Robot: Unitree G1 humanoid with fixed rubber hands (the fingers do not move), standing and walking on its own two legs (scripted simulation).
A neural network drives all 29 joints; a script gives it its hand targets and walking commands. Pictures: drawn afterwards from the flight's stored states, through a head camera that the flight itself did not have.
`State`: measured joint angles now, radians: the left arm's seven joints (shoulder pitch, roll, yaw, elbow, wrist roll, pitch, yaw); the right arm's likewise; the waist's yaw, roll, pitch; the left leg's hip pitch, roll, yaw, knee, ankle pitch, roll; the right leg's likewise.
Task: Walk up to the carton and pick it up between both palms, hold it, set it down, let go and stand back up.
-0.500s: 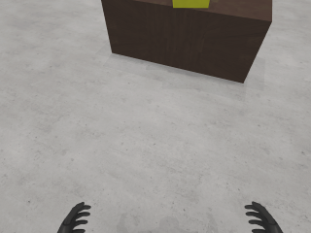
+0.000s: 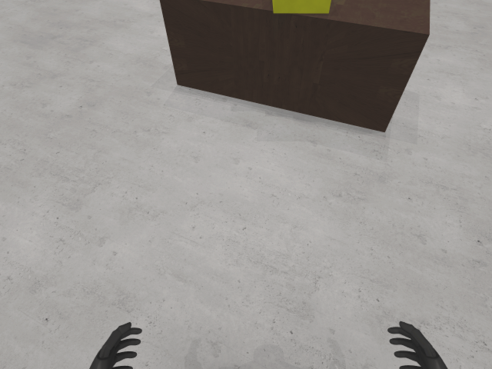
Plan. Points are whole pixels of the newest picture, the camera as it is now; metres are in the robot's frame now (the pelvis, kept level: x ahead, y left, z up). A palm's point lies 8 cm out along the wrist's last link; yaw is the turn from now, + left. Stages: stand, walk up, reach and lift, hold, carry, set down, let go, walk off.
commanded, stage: stand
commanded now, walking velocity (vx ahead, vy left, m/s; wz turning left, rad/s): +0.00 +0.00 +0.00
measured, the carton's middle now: out of the picture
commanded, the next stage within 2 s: none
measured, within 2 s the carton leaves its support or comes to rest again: neither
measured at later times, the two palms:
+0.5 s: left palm out of the picture +0.12 +0.25 -0.08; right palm out of the picture +0.12 -0.28 -0.09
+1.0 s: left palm out of the picture +0.10 +0.25 -0.09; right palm out of the picture +0.10 -0.29 -0.09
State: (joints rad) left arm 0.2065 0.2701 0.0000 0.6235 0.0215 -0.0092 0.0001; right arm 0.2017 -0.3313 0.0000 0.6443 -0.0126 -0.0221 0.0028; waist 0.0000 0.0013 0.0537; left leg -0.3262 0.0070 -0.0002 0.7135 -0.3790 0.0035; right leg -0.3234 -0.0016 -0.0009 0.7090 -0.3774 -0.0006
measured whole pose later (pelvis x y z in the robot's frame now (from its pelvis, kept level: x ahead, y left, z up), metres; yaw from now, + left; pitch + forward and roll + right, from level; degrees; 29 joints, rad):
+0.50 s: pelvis -0.01 -0.01 +0.00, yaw +0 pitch -2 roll +0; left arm 0.20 0.28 0.00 0.66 0.02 -0.01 0.00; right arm 0.20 -0.34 0.00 0.69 -0.01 -0.02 0.00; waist 0.00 0.00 0.05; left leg -0.32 0.01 0.00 0.69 -0.35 0.00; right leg -0.32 0.00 0.00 0.71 -0.36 -0.01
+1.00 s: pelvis -0.02 -0.01 +0.00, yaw +0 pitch -1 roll +1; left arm 0.20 0.28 0.00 0.72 0.02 -0.01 0.00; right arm 0.20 -0.34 0.00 0.76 -0.01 -0.02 0.01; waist 0.00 0.00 0.05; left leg -0.31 0.00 0.00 0.64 -0.31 0.00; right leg -0.32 0.00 0.00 0.68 -0.33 -0.01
